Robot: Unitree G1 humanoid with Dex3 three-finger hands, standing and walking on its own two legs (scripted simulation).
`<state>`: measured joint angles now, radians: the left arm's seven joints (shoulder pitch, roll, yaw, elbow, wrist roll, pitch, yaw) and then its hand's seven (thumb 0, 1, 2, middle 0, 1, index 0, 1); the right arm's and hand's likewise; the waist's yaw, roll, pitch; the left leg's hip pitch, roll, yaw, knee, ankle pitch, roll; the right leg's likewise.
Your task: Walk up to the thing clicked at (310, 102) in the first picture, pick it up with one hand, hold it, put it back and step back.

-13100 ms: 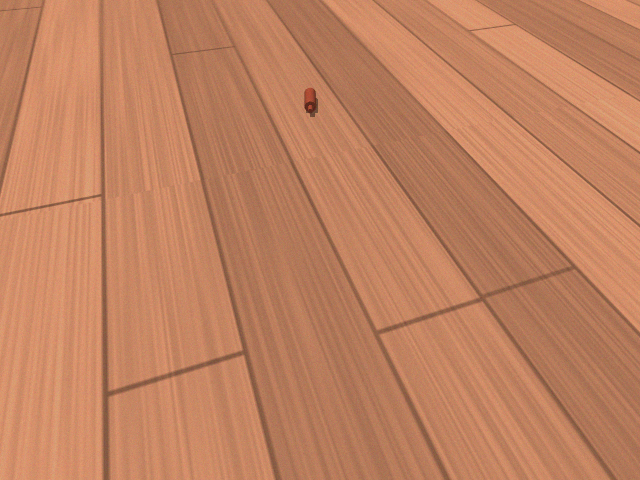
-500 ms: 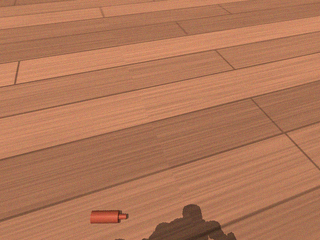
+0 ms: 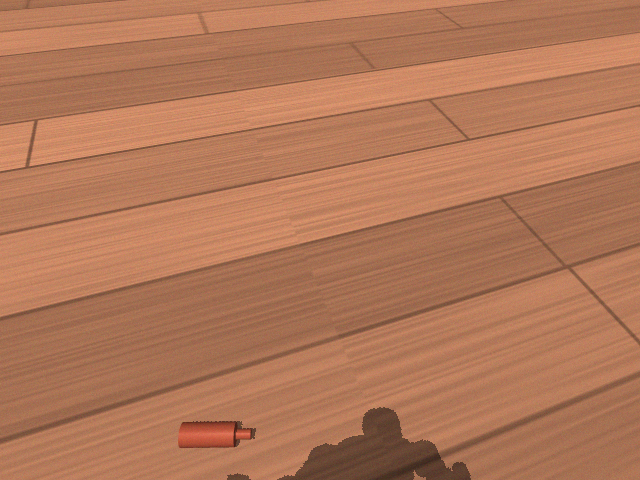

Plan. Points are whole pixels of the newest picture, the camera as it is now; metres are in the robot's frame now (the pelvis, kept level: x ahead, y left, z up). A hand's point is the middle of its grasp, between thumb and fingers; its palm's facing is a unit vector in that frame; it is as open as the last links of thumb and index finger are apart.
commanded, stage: stand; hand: left
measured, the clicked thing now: (216, 434) +0.41 +0.26 -0.75
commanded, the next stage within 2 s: walk up in 0.64 s
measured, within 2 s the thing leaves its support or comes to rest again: neither
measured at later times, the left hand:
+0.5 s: hand out of the picture +0.07 +0.26 -0.16, palm faces -0.03 -0.94 -0.34, open 7.4 cm
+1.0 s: hand out of the picture +0.05 +0.37 -0.17, palm faces +0.04 -0.90 -0.44, open 7.4 cm
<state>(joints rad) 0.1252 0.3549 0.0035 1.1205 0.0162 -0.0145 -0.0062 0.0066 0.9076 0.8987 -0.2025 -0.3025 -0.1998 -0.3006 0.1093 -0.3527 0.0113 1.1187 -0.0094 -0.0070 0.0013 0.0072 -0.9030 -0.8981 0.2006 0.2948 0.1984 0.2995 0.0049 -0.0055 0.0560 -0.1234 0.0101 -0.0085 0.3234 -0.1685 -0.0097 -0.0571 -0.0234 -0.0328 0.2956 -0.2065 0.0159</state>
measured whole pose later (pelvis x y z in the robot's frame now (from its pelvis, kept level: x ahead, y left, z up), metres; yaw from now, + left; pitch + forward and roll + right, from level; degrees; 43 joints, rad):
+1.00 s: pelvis -0.02 +0.07 -0.02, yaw +3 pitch -3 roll +1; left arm 0.14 0.45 0.06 0.98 0.01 0.02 0.03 0.01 0.91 0.90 -0.20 -0.30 -0.20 -0.30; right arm 0.17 -0.38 -0.08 0.96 -0.04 0.03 0.03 0.01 -0.91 -0.90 0.20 0.29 0.20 0.30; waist 0.01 -0.04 0.15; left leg -0.27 0.00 -0.04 0.61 -0.29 -0.02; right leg -0.28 -0.08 0.08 0.82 -0.52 -0.01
